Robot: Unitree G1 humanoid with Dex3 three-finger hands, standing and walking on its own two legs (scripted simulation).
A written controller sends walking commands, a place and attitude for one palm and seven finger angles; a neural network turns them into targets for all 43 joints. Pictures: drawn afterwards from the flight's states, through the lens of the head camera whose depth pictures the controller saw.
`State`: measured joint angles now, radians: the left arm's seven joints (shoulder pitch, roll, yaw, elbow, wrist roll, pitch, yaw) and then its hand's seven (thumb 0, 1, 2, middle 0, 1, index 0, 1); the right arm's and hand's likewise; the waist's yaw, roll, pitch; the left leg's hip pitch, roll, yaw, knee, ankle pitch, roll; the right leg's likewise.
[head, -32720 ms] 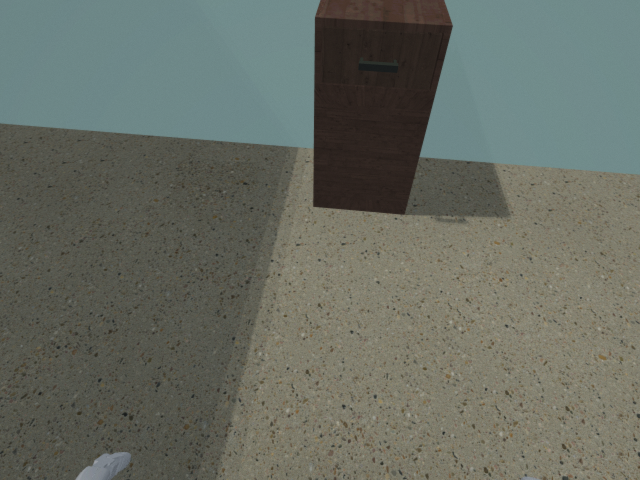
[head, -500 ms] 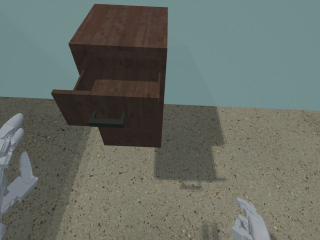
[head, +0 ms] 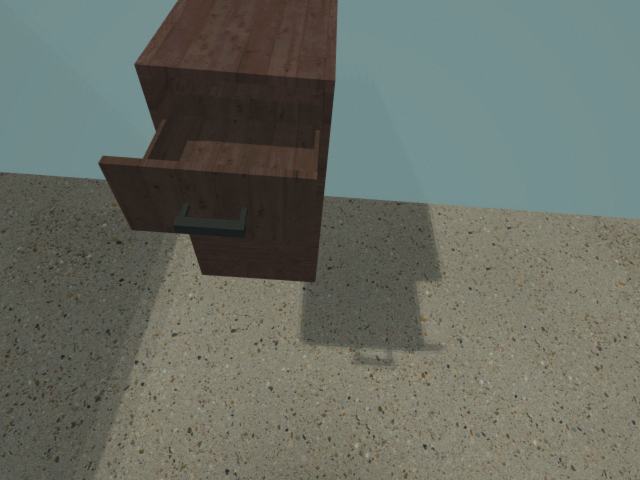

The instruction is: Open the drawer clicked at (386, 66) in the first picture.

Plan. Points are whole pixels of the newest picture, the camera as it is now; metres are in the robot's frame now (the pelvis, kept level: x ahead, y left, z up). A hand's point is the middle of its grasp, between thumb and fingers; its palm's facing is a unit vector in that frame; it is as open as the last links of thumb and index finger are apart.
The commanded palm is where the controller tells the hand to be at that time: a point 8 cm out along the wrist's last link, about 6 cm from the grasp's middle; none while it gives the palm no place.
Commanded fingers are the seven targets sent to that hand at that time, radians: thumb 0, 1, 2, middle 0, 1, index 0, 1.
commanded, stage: let the arm hang, fingers relaxed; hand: left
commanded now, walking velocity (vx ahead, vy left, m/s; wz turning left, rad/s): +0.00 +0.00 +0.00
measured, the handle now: (212, 218) +0.55 +0.23 -0.08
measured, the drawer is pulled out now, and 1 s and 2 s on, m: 0.28 0.28 0.28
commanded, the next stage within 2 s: look to check the result in 0.72 s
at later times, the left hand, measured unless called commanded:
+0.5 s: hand out of the picture +0.00 +0.16 -0.17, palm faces -0.01 -0.98 -0.20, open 7.4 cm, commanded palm none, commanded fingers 0.00 0.90 0.90 -0.20 -0.30 -0.20 -0.30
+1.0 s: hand out of the picture +0.00 +0.14 -0.17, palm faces +0.01 -0.98 -0.20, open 7.4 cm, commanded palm none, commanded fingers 0.00 0.90 0.90 -0.20 -0.30 -0.20 -0.30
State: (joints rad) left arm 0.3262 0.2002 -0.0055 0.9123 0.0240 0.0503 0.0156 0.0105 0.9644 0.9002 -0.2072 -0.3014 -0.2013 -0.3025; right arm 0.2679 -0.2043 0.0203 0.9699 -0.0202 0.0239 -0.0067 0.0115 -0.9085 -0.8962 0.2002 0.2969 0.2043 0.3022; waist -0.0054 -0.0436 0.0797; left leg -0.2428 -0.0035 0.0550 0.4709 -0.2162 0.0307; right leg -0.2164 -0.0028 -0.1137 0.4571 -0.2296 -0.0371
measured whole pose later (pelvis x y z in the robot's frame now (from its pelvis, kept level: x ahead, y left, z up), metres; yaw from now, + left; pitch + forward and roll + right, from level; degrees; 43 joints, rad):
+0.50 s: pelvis +0.00 -0.01 +0.00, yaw -1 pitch -2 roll +0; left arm 0.29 0.14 -0.01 1.11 0.02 0.00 0.04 0.01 0.91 0.90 -0.20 -0.30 -0.19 -0.30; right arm 0.30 -0.11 0.00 1.12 -0.01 0.01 -0.03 0.01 -0.91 -0.90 0.20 0.30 0.20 0.30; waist -0.01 0.02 0.05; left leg -0.18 0.00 0.07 0.39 -0.18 0.02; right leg -0.17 0.01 -0.09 0.40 -0.21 -0.04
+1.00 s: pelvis +0.02 -0.02 +0.01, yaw -1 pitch -1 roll +0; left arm 0.30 0.13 0.00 1.13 0.01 -0.01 0.04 0.01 0.91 0.90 -0.20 -0.30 -0.20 -0.30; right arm 0.30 -0.12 -0.01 1.14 -0.01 0.00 -0.04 0.01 -0.91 -0.90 0.20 0.30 0.20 0.30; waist -0.01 0.02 0.06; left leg -0.15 0.02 0.06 0.38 -0.20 -0.01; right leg -0.14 0.03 -0.10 0.37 -0.21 -0.07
